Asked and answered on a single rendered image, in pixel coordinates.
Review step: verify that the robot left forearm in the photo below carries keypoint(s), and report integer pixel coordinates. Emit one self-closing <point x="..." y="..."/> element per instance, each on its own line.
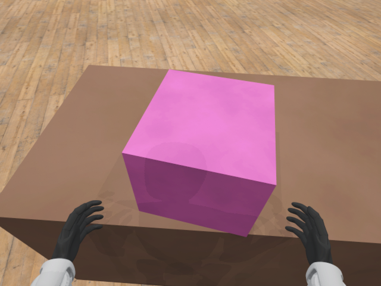
<point x="55" y="272"/>

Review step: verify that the pedestal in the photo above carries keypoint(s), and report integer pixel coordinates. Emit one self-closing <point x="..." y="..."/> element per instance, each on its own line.
<point x="328" y="157"/>

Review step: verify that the robot right hand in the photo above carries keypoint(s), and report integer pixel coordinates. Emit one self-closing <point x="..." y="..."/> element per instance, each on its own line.
<point x="314" y="236"/>

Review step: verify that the carton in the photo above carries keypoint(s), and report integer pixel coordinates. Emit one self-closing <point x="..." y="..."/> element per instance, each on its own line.
<point x="204" y="151"/>

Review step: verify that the robot left hand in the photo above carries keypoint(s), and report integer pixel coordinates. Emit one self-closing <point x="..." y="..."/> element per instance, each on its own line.
<point x="74" y="230"/>

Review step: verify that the robot right forearm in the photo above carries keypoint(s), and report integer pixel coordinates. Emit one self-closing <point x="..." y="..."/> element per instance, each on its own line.
<point x="324" y="274"/>

